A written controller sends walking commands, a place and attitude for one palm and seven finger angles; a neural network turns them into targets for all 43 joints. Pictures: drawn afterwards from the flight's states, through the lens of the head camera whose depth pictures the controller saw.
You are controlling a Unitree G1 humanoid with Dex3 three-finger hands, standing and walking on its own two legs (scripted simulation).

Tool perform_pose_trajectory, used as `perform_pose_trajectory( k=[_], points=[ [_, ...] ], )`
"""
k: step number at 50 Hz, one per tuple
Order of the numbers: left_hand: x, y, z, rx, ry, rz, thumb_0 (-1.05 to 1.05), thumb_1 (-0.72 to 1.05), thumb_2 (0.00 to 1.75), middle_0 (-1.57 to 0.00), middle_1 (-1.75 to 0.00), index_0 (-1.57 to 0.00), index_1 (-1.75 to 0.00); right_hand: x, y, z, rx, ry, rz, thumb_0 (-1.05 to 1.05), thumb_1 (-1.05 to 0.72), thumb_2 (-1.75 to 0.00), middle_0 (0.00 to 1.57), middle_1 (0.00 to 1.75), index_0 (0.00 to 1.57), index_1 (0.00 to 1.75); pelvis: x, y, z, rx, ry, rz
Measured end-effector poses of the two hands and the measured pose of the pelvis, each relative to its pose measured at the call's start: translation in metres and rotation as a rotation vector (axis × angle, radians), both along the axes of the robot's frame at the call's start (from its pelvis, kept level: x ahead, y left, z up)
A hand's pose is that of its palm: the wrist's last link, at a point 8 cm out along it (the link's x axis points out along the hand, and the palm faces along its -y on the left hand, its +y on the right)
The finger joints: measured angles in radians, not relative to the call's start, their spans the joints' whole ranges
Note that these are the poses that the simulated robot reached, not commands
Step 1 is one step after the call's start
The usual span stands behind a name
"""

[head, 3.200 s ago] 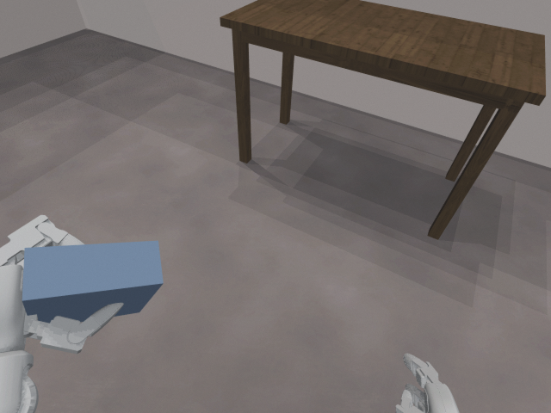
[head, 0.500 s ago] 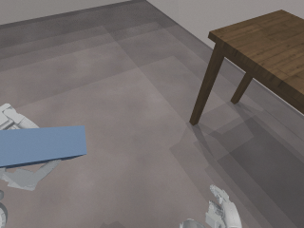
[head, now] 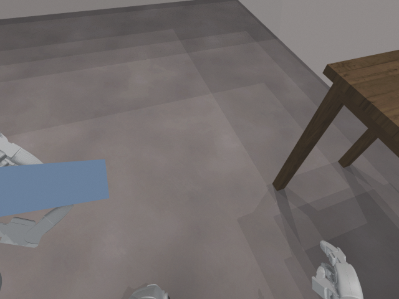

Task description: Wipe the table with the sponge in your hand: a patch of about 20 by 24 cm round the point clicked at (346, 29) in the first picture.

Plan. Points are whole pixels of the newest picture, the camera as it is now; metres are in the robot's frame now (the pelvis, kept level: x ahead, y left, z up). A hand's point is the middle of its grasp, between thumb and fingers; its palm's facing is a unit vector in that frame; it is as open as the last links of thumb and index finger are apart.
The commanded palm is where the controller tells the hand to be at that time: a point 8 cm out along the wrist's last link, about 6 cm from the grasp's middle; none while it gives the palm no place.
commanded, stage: walk to a spot facing it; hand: left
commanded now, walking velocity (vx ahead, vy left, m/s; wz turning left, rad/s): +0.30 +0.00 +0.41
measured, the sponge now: (62, 187) +0.23 +0.20 +0.18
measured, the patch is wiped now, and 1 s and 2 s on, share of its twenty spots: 0.00 0.00 0.00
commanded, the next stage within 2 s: turn to face it in 0.44 s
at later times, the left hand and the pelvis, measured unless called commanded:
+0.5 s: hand (52, 157) +0.27 +0.23 +0.19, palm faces +0.59 -0.69 -0.42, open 9.1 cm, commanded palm +0.19 +0.26 +0.20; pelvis +0.11 -0.05 +0.02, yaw +15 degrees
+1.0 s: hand (89, 126) +0.33 +0.19 +0.19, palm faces +0.54 -0.70 -0.46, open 9.0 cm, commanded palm +0.26 +0.23 +0.20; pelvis +0.15 -0.07 +0.00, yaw +10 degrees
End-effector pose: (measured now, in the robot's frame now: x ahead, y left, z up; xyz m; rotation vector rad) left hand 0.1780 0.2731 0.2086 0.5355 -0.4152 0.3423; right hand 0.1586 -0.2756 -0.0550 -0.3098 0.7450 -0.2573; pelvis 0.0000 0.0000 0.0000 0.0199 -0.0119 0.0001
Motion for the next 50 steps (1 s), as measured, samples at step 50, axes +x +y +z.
perform_pose_trajectory(
  k=[50],
  points=[
    [0.1, -0.05, 0.001, -0.015, 0.108, 0.232, -0.01, -0.42, 1.04, -0.85, -1.39, -0.85, -1.39, 0.206, 0.062, -0.031, 0.317, -0.013, 0.379, 0.01, -0.9, -0.9, 0.21, 0.3, 0.2, 0.3, 0.15, -0.074, 0.004, -0.004, -0.008, 0.17]
  ],
)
